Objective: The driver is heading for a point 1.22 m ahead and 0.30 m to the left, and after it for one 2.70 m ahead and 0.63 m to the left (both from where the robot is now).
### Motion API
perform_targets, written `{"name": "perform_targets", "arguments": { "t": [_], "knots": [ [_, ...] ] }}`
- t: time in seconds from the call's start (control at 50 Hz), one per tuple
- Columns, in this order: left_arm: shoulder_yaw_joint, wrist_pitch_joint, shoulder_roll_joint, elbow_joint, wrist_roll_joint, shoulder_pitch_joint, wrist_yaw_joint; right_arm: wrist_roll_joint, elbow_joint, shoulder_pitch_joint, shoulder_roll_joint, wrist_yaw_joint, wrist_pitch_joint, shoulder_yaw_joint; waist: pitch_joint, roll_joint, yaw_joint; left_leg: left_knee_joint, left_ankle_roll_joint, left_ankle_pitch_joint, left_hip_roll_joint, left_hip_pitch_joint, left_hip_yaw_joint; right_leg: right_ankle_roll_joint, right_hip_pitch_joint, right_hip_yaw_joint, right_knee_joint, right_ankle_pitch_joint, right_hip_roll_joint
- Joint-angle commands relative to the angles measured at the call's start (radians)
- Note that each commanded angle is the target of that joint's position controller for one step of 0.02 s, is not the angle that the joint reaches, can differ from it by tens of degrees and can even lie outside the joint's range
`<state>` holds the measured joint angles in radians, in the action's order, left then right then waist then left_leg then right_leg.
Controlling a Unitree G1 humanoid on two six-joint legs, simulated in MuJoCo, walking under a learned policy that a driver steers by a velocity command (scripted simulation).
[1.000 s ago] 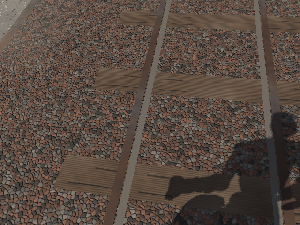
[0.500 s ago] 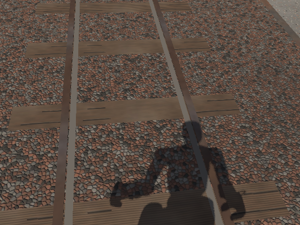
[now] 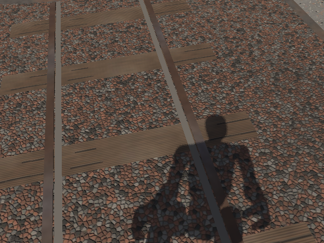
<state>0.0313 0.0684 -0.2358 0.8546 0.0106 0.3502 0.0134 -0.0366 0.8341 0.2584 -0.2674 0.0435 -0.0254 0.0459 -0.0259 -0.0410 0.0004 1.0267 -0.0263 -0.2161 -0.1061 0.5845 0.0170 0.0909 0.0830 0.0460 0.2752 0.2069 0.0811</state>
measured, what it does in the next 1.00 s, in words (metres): walks ahead: left foot, then right foot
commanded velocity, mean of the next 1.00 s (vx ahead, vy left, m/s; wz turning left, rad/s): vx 0.28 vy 0.00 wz -0.02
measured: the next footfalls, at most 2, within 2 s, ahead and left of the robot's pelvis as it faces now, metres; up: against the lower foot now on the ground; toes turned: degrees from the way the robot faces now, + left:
left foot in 0.28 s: +0.38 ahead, +0.12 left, +0.00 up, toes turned +2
right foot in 0.74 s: +0.48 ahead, -0.07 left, +0.00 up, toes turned -2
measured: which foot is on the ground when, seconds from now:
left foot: up 0.00-0.26, down 0.28-1.00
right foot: down 0.00-0.28, up 0.30-0.72, down 0.74-1.00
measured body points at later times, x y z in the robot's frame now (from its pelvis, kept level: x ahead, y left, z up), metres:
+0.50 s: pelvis +0.27 +0.04 +0.00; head +0.31 +0.06 +0.45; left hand +0.36 +0.30 -0.14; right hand +0.31 -0.22 -0.13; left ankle +0.30 +0.11 -0.75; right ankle +0.28 -0.10 -0.67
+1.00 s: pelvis +0.39 +0.01 -0.01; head +0.39 +0.01 +0.44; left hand +0.44 +0.25 -0.16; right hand +0.39 -0.22 -0.17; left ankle +0.34 +0.12 -0.75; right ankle +0.44 -0.07 -0.75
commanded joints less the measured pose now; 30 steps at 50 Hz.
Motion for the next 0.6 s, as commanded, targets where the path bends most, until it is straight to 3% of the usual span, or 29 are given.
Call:
{"name": "perform_targets", "arguments": {
  "t": [0.02, 0.1, 0.18, 0.22, 0.24, 0.26, 0.28, 0.3, 0.32, 0.34, 0.36, 0.38, 0.42, 0.46, 0.5, 0.54, 0.6],
  "knots": [
    [0.025, 0.022, -0.117, -0.021, -0.006, 0.024, -0.003, -0.004, -0.067, -0.060, -0.045, 0.005, -0.002, 0.009, -0.061, 0.105, -0.003, -0.084, 0.023, 0.106, -0.017, 0.120, 0.011, 0.125, -0.006, -0.159, -0.159, -0.327, -0.251],
    [0.023, 0.027, -0.127, 0.020, -0.003, 0.076, -0.006, 0.005, -0.110, -0.209, -0.023, 0.008, -0.009, -0.008, -0.078, 0.105, 0.030, -0.306, 0.014, 0.223, 0.017, 0.064, 0.046, 0.108, -0.030, -0.109, -0.157, -0.413, -0.242],
    [0.024, 0.022, -0.149, 0.064, 0.004, 0.113, -0.019, 0.006, -0.136, -0.274, -0.041, 0.002, -0.015, -0.007, -0.091, 0.092, 0.033, -0.425, -0.039, 0.193, 0.053, 0.020, 0.057, 0.095, -0.144, -0.110, -0.124, -0.526, -0.289],
    [0.027, 0.020, -0.168, 0.073, 0.011, 0.090, -0.026, 0.006, -0.117, -0.209, -0.058, -0.008, -0.020, 0.001, -0.050, 0.104, -0.006, -0.458, -0.075, 0.107, 0.101, -0.093, 0.076, 0.074, -0.189, -0.091, -0.016, -0.777, -0.292],
    [0.030, 0.016, -0.181, 0.079, 0.017, 0.080, -0.028, 0.005, -0.088, -0.116, -0.077, -0.018, -0.024, 0.011, 0.006, 0.110, -0.046, -0.474, -0.095, 0.061, 0.136, -0.203, 0.085, 0.060, -0.200, -0.079, 0.109, -0.904, -0.283],
    [0.030, 0.010, -0.184, 0.082, 0.017, 0.070, -0.027, 0.000, -0.032, 0.048, -0.097, -0.029, -0.033, 0.022, 0.096, 0.087, -0.118, -0.536, -0.120, 0.083, 0.155, -0.402, 0.093, 0.043, -0.154, -0.047, 0.312, -0.899, -0.245],
    [0.018, 0.012, -0.154, 0.062, 0.011, 0.084, -0.026, -0.022, 0.006, 0.218, -0.164, -0.043, -0.040, 0.042, 0.216, 0.022, -0.172, -0.546, -0.167, -0.003, -0.013, -0.666, -0.084, 0.030, 0.034, -0.020, 0.597, -0.606, -0.201],
    [-0.004, 0.013, -0.033, 0.047, -0.026, 0.218, -0.012, -0.034, 0.014, 0.262, -0.279, -0.045, -0.039, 0.071, 0.342, -0.228, -0.101, -0.638, -0.319, -0.091, -0.319, -0.941, -0.617, -0.021, 0.412, 0.008, 1.002, 0.161, 0.005],
    [0.021, 0.013, -0.139, 0.057, 0.003, 0.141, -0.018, 0.017, 0.012, 0.189, -0.219, -0.035, -0.030, 0.062, 0.304, -0.097, -0.103, -0.749, -0.311, -0.125, -0.289, -0.868, -0.735, -0.003, 0.514, -0.133, 1.087, 0.271, -0.002],
    [0.026, 0.017, -0.144, 0.031, 0.001, 0.059, -0.015, 0.025, -0.003, 0.075, -0.164, -0.034, -0.031, 0.047, 0.136, -0.048, -0.058, -0.756, -0.279, -0.116, -0.258, -0.718, -0.540, 0.004, 0.552, -0.133, 1.069, 0.179, -0.067],
    [0.019, 0.022, -0.126, 0.027, 0.001, 0.016, -0.013, 0.020, -0.007, 0.019, -0.098, -0.031, -0.039, 0.029, 0.059, 0.015, -0.040, -0.779, -0.258, 0.091, -0.222, -0.591, -0.422, 0.002, 0.519, -0.118, 1.015, 0.123, -0.100],
    [0.018, 0.012, -0.105, 0.035, 0.007, 0.014, -0.013, 0.021, 0.004, 0.005, -0.070, -0.033, -0.048, 0.019, 0.017, 0.017, -0.010, -0.782, -0.229, 0.305, -0.180, -0.508, -0.314, -0.008, 0.467, -0.110, 0.965, 0.114, -0.123],
    [0.011, -0.017, -0.070, 0.055, 0.023, 0.058, -0.009, 0.023, 0.037, 0.018, -0.037, -0.034, -0.066, 0.005, 0.025, -0.003, 0.030, -0.779, -0.203, 0.646, -0.138, -0.418, -0.170, -0.037, 0.357, -0.093, 0.903, 0.120, -0.125],
    [0.009, -0.032, -0.051, 0.060, 0.024, 0.061, -0.006, 0.026, 0.064, 0.043, -0.060, -0.032, -0.080, 0.007, 0.038, -0.011, 0.049, -0.777, -0.206, 0.821, -0.118, -0.409, -0.097, -0.059, 0.347, -0.072, 0.844, 0.096, -0.110],
    [0.005, -0.041, -0.045, 0.052, 0.022, 0.017, -0.006, 0.025, 0.079, 0.041, -0.074, -0.034, -0.078, 0.005, 0.036, -0.027, 0.052, -0.778, -0.195, 0.857, -0.090, -0.412, -0.039, -0.074, 0.365, -0.047, 0.734, 0.037, -0.113],
    [-0.004, -0.043, -0.032, 0.041, 0.018, -0.051, -0.007, 0.025, 0.091, 0.037, -0.063, -0.036, -0.067, -0.003, 0.029, -0.047, 0.040, -0.773, -0.171, 0.844, -0.053, -0.403, 0.012, -0.082, 0.342, -0.018, 0.586, -0.033, -0.116],
    [-0.012, -0.044, -0.029, 0.039, 0.010, -0.121, -0.017, 0.025, 0.122, 0.083, -0.064, -0.041, -0.056, -0.008, 0.048, -0.058, 0.001, -0.750, -0.159, 0.815, -0.056, -0.444, 0.017, -0.081, 0.297, 0.005, 0.454, -0.112, -0.103]
  ]
}}
Velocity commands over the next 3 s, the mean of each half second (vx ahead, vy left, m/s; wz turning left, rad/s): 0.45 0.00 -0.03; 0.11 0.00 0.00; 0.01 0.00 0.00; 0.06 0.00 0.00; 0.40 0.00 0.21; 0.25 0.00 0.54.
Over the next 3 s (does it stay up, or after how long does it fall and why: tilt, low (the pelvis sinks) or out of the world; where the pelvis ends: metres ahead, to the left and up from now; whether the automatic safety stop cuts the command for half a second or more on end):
stays up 0.83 0.03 -0.01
